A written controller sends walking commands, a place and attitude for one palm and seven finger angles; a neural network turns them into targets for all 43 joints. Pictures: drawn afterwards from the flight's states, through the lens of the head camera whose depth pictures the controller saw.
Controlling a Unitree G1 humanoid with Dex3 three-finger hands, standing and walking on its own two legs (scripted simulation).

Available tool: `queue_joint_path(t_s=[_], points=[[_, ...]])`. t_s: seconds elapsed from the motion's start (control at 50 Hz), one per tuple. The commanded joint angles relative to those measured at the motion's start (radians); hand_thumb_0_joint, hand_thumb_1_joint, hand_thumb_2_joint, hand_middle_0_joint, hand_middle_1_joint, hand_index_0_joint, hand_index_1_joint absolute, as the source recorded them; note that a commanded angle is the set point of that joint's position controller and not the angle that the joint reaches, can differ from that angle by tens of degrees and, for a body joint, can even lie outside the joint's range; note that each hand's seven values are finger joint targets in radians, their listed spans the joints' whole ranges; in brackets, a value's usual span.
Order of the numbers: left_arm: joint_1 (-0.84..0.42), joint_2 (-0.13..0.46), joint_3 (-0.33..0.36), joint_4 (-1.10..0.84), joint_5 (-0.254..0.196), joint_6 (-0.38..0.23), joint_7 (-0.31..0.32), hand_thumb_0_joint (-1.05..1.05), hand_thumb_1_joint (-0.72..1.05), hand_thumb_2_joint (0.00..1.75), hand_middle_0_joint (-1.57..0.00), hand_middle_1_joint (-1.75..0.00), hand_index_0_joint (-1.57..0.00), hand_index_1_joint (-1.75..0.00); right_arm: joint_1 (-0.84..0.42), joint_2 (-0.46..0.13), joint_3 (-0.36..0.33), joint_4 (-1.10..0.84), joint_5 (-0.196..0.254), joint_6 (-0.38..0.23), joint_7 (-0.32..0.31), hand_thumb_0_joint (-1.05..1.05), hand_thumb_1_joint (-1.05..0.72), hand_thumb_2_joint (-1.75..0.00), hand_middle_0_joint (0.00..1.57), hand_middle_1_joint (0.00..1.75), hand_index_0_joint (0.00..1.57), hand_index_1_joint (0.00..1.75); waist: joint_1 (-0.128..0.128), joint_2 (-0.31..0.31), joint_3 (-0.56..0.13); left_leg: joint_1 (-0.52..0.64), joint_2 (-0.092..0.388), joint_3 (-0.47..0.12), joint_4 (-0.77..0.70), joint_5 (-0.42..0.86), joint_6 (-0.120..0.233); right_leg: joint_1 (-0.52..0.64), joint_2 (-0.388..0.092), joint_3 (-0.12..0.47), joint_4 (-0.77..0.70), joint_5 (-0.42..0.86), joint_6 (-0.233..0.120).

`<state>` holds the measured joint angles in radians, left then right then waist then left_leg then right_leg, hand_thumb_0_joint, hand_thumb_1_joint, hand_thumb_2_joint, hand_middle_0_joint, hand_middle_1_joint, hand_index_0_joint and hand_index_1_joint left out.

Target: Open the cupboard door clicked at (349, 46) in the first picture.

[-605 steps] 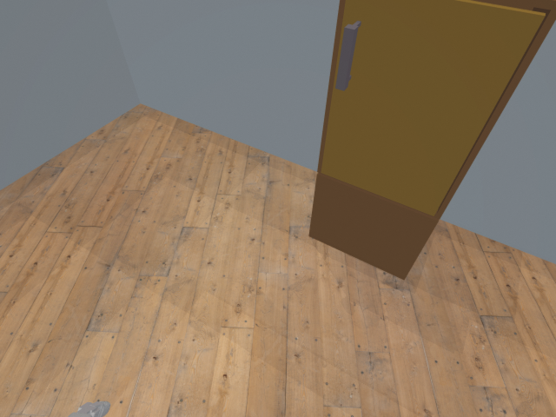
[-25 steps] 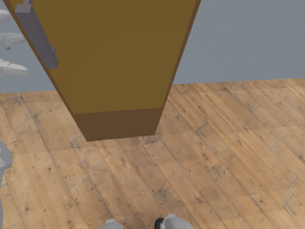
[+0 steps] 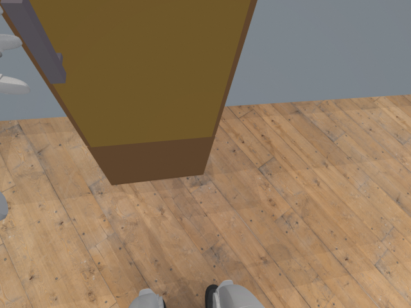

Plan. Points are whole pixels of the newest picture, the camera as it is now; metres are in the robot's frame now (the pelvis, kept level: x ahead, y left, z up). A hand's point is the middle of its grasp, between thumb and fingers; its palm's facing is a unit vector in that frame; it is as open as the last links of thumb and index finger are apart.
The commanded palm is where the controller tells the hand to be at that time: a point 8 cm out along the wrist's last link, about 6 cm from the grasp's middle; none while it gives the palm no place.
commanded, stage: slide the fingers in behind the handle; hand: left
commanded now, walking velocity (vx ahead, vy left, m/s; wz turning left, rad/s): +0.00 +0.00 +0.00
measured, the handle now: (41, 35) +0.57 +0.23 +0.13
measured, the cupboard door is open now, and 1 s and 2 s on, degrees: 0 0 0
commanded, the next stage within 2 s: close the thumb around the handle in 1.44 s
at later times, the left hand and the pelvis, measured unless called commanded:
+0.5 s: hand (32, 53) +0.52 +0.23 +0.14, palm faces +0.04 -1.00 +0.01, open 14.0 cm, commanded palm +0.50 +0.27 +0.13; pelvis +0.00 +0.00 +0.00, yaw +0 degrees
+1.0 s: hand (51, 54) +0.53 +0.20 +0.13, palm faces +0.05 -1.00 +0.00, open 13.9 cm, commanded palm +0.51 +0.24 +0.13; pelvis +0.00 -0.01 +0.00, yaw +1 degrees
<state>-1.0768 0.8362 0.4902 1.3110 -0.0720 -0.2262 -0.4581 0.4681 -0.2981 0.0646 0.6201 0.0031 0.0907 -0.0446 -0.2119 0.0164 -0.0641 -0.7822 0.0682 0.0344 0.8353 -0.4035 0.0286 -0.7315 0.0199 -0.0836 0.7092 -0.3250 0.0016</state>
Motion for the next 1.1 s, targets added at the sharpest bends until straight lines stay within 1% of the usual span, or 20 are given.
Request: queue_joint_path(t_s=[0.0,0.1,0.22,0.26,0.3,0.34,0.38,0.4,0.44,0.48,0.52,0.6,0.68,0.74,0.8,0.84,0.88,0.96,1.0,1.08], points=[[-0.442,0.240,0.009,-0.200,-0.032,-0.052,0.007,0.00,-0.50,0.30,-0.30,-1.20,-0.30,-1.20,0.186,-0.200,-0.072,-0.028,-0.002,-0.015,-0.018,0.00,-0.90,-0.90,0.20,0.30,0.20,0.30,-0.008,0.200,-0.428,0.404,-0.019,-0.090,-0.070,0.457,0.002,0.099,0.041,0.031,-0.050,0.298,-0.012],[-0.484,0.197,-0.012,-0.270,-0.018,-0.067,0.056,0.00,-0.50,0.30,-0.30,-1.20,-0.30,-1.20,0.196,-0.192,-0.077,-0.025,-0.011,-0.022,-0.008,0.00,-0.90,-0.90,0.20,0.30,0.20,0.30,-0.004,0.248,-0.479,0.470,-0.015,-0.106,-0.070,0.514,-0.010,0.084,0.042,0.025,-0.041,0.295,-0.016],[-0.484,0.098,-0.063,-0.277,-0.021,-0.075,0.079,0.00,-0.50,0.30,-0.30,-1.20,-0.30,-1.20,0.189,-0.185,-0.083,-0.007,-0.013,-0.029,0.004,0.00,-0.90,-0.90,0.20,0.30,0.20,0.30,-0.013,0.237,-0.457,0.489,-0.015,-0.109,-0.069,0.504,-0.011,0.068,0.045,0.021,-0.047,0.285,-0.018],[-0.478,0.126,-0.036,-0.270,-0.028,-0.075,0.084,0.00,-0.50,0.30,-0.30,-1.20,-0.30,-1.20,0.189,-0.190,-0.084,-0.004,-0.012,-0.033,0.003,0.00,-0.90,-0.90,0.20,0.30,0.20,0.30,-0.010,0.188,-0.451,0.460,-0.016,-0.108,-0.074,0.474,-0.006,0.094,0.045,0.023,-0.049,0.284,-0.017],[-0.476,0.122,-0.027,-0.299,-0.029,-0.085,0.092,0.00,-0.50,0.30,-0.30,-1.20,-0.30,-1.20,0.182,-0.183,-0.082,-0.011,-0.013,-0.036,0.004,0.00,-0.90,-0.90,0.20,0.30,0.20,0.30,0.007,0.247,-0.482,0.489,-0.017,-0.106,-0.071,0.531,-0.012,0.102,0.042,0.024,-0.038,0.313,-0.021],[-0.449,0.083,-0.047,-0.271,-0.028,-0.080,0.104,0.00,-0.50,0.30,-0.30,-1.20,-0.30,-1.20,0.178,-0.177,-0.082,-0.012,-0.013,-0.037,0.009,0.00,-0.90,-0.90,0.20,0.30,0.20,0.30,0.001,0.198,-0.448,0.471,-0.016,-0.105,-0.069,0.532,-0.010,0.098,0.044,0.021,-0.038,0.318,-0.018],[-0.433,0.095,-0.025,-0.276,-0.030,-0.080,0.120,0.00,-0.50,0.30,-0.30,-1.20,-0.30,-1.20,0.177,-0.179,-0.083,-0.021,-0.014,-0.038,0.011,0.00,-0.90,-0.90,0.20,0.30,0.20,0.30,0.011,0.173,-0.448,0.444,-0.022,-0.096,-0.070,0.525,-0.004,0.132,0.042,0.025,-0.035,0.341,-0.019],[-0.420,0.135,0.005,-0.261,-0.023,-0.077,0.130,0.00,-0.50,0.30,-0.30,-1.20,-0.30,-1.20,0.176,-0.181,-0.084,-0.023,-0.013,-0.037,0.011,0.00,-0.90,-0.90,0.20,0.30,0.20,0.30,0.018,0.156,-0.460,0.433,-0.021,-0.093,-0.071,0.521,-0.004,0.149,0.040,0.028,-0.032,0.352,-0.015],[-0.423,0.111,-0.017,-0.270,-0.015,-0.077,0.140,0.00,-0.50,0.30,-0.30,-1.20,-0.30,-1.20,0.164,-0.174,-0.081,-0.036,-0.011,-0.039,0.015,0.00,-0.90,-0.90,0.20,0.30,0.20,0.30,0.017,0.155,-0.446,0.402,-0.027,-0.079,-0.075,0.488,0.000,0.170,0.038,0.033,-0.033,0.360,-0.012],[-0.401,0.135,0.001,-0.283,-0.005,-0.090,0.152,0.00,-0.50,0.30,-0.30,-1.20,-0.30,-1.20,0.161,-0.175,-0.081,-0.044,-0.010,-0.039,0.016,0.00,-0.90,-0.90,0.20,0.30,0.20,0.30,0.029,0.154,-0.453,0.389,-0.031,-0.074,-0.073,0.485,0.004,0.196,0.037,0.039,-0.028,0.376,-0.016],[-0.416,0.111,-0.021,-0.260,-0.008,-0.088,0.148,0.00,-0.50,0.30,-0.30,-1.20,-0.30,-1.20,0.156,-0.173,-0.082,-0.042,-0.005,-0.038,0.014,0.00,-0.90,-0.90,0.20,0.30,0.20,0.30,0.010,0.114,-0.429,0.362,-0.032,-0.067,-0.075,0.456,0.007,0.202,0.036,0.045,-0.036,0.382,-0.009],[-0.460,0.135,-0.010,-0.277,-0.014,-0.100,0.138,0.00,-0.50,0.30,-0.30,-1.20,-0.30,-1.20,0.158,-0.174,-0.082,-0.038,-0.004,-0.044,0.007,0.00,-0.90,-0.90,0.20,0.30,0.20,0.30,0.008,0.141,-0.470,0.374,-0.037,-0.066,-0.075,0.435,0.009,0.220,0.034,0.055,-0.036,0.380,-0.010],[-0.478,0.054,-0.064,-0.268,-0.017,-0.103,0.140,0.00,-0.50,0.30,-0.30,-1.20,-0.30,-1.20,0.160,-0.169,-0.082,-0.028,-0.006,-0.050,0.007,0.00,-0.90,-0.90,0.20,0.30,0.20,0.30,-0.009,0.163,-0.437,0.400,-0.035,-0.077,-0.073,0.436,0.006,0.163,0.035,0.044,-0.038,0.346,-0.013],[-0.473,0.065,-0.051,-0.231,-0.021,-0.090,0.150,0.00,-0.50,0.30,-0.30,-1.20,-0.30,-1.20,0.163,-0.172,-0.082,-0.020,-0.006,-0.053,0.007,0.00,-0.90,-0.90,0.20,0.30,0.20,0.30,-0.010,0.121,-0.431,0.364,-0.036,-0.073,-0.077,0.401,0.008,0.179,0.033,0.048,-0.045,0.334,-0.008],[-0.488,0.082,-0.032,-0.277,-0.013,-0.097,0.165,0.00,-0.50,0.30,-0.30,-1.20,-0.30,-1.20,0.173,-0.171,-0.085,-0.021,-0.012,-0.057,0.011,0.00,-0.90,-0.90,0.20,0.30,0.20,0.30,0.005,0.166,-0.501,0.400,-0.038,-0.073,-0.071,0.450,0.006,0.202,0.033,0.051,-0.033,0.374,-0.011],[-0.479,0.053,-0.057,-0.275,-0.005,-0.099,0.174,0.00,-0.50,0.30,-0.30,-1.20,-0.30,-1.20,0.170,-0.166,-0.086,-0.019,-0.012,-0.055,0.014,0.00,-0.90,-0.90,0.20,0.30,0.20,0.30,0.000,0.162,-0.473,0.400,-0.036,-0.074,-0.071,0.459,0.004,0.183,0.033,0.047,-0.036,0.371,-0.010],[-0.499,-0.021,-0.104,-0.280,-0.008,-0.102,0.179,0.00,-0.50,0.30,-0.30,-1.20,-0.30,-1.20,0.172,-0.161,-0.088,-0.015,-0.012,-0.058,0.017,0.00,-0.90,-0.90,0.20,0.30,0.20,0.30,-0.015,0.174,-0.447,0.417,-0.036,-0.079,-0.070,0.453,0.005,0.149,0.036,0.043,-0.040,0.348,-0.014],[-0.522,0.029,-0.066,-0.235,-0.012,-0.086,0.194,0.00,-0.50,0.30,-0.30,-1.20,-0.30,-1.20,0.179,-0.172,-0.088,-0.002,-0.012,-0.063,0.013,0.00,-0.90,-0.90,0.20,0.30,0.20,0.30,-0.023,0.129,-0.426,0.367,-0.037,-0.077,-0.081,0.379,0.008,0.160,0.033,0.048,-0.049,0.309,-0.010],[-0.543,-0.024,-0.108,-0.290,0.000,-0.104,0.202,0.00,-0.50,0.30,-0.30,-1.20,-0.30,-1.20,0.180,-0.162,-0.091,-0.002,-0.017,-0.068,0.019,0.00,-0.90,-0.90,0.20,0.30,0.20,0.30,-0.018,0.198,-0.481,0.431,-0.037,-0.083,-0.075,0.434,0.002,0.142,0.032,0.045,-0.040,0.328,-0.013],[-0.515,-0.042,-0.102,-0.265,-0.007,-0.107,0.214,0.00,-0.50,0.30,-0.30,-1.20,-0.30,-1.20,0.187,-0.164,-0.093,0.006,-0.019,-0.070,0.024,0.00,-0.90,-0.90,0.20,0.30,0.20,0.30,-0.017,0.151,-0.463,0.427,-0.036,-0.087,-0.073,0.443,0.003,0.144,0.038,0.040,-0.039,0.330,-0.017]])
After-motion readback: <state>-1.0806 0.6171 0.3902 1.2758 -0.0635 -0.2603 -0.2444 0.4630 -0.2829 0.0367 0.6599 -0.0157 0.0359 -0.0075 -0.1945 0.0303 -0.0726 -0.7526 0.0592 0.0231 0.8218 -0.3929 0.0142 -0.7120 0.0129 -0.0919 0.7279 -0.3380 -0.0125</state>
